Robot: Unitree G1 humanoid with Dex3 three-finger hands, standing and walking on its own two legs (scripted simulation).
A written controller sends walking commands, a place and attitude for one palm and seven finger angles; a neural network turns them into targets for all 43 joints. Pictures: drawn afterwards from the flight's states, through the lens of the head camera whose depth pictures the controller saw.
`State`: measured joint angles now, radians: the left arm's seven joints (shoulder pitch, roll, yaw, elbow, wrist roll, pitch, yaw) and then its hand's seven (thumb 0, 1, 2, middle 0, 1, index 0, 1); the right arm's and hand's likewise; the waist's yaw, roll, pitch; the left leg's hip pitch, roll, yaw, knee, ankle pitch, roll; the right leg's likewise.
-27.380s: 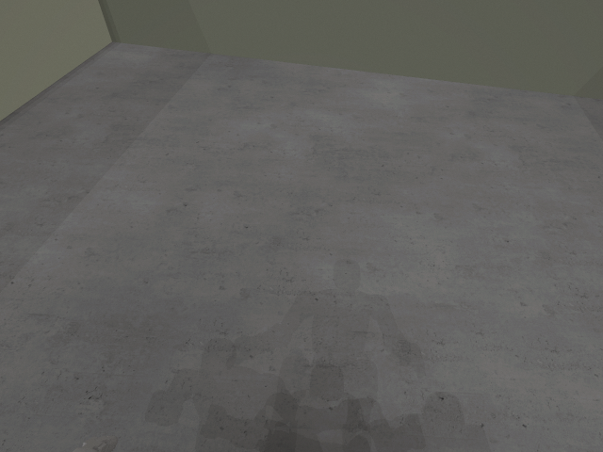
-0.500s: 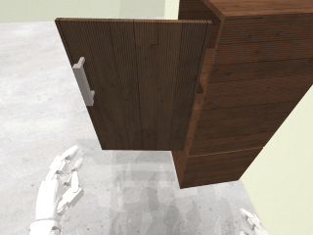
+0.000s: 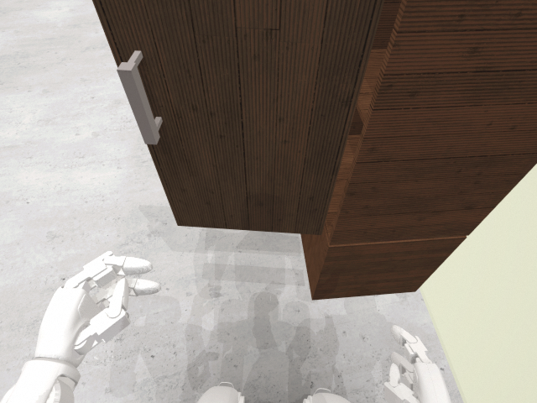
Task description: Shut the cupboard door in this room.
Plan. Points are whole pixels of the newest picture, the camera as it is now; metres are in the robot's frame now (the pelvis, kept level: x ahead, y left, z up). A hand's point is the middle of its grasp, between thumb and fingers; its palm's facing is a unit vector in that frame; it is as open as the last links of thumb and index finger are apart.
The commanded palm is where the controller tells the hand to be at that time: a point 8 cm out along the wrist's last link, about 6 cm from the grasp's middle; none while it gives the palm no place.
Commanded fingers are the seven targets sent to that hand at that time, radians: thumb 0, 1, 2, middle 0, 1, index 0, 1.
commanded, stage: raise the hand and make a fist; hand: left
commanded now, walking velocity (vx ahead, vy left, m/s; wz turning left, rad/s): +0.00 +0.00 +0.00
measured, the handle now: (144, 99) +0.54 +0.25 +0.15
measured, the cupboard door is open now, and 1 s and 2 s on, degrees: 81 81 81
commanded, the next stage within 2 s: bring the fist close to the handle in 1.18 s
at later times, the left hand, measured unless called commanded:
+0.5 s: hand (97, 283) +0.24 +0.22 +0.12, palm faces +0.02 -1.00 -0.04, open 3.1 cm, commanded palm +0.21 +0.27 +0.12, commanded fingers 0.00 0.90 0.90 -1.30 -1.50 -1.30 -1.50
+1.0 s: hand (102, 258) +0.25 +0.21 +0.15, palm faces +0.02 -1.00 -0.04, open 3.1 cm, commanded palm +0.22 +0.26 +0.15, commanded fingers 0.00 0.90 0.90 -1.30 -1.50 -1.30 -1.50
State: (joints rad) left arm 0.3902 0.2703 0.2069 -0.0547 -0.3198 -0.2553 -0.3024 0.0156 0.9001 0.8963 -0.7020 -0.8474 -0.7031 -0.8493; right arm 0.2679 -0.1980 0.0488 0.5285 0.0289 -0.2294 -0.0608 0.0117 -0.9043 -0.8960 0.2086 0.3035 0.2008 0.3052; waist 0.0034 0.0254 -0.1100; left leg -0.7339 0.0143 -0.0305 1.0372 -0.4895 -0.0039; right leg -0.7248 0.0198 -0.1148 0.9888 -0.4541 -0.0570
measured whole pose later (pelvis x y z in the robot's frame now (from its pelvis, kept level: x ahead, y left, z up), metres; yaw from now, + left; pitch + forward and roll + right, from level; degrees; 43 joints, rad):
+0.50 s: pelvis +0.02 +0.03 +0.02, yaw +0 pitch +7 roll -2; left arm 0.40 0.25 0.15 -0.20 -0.28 -0.21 -0.21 0.02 0.90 0.90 -1.16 -1.35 -1.16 -1.35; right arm 0.25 -0.23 0.05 0.49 0.03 -0.24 -0.05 0.01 -0.91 -0.90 0.21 0.30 0.20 0.30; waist 0.03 0.03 -0.09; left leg -0.55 -0.02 0.00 0.89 -0.46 0.04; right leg -0.54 0.00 -0.09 0.83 -0.42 -0.01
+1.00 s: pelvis +0.02 +0.02 +0.04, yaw +0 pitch +3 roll -1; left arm 0.31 0.25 0.19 -0.16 -0.29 -0.08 -0.22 0.02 0.90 0.90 -1.30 -1.50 -1.30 -1.50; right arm 0.28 -0.26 0.06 0.57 0.04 -0.25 -0.07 0.01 -0.91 -0.90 0.21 0.30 0.20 0.30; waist 0.03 0.04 -0.06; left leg -0.38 -0.01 0.00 0.72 -0.38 0.02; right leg -0.39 0.00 -0.08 0.69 -0.35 -0.03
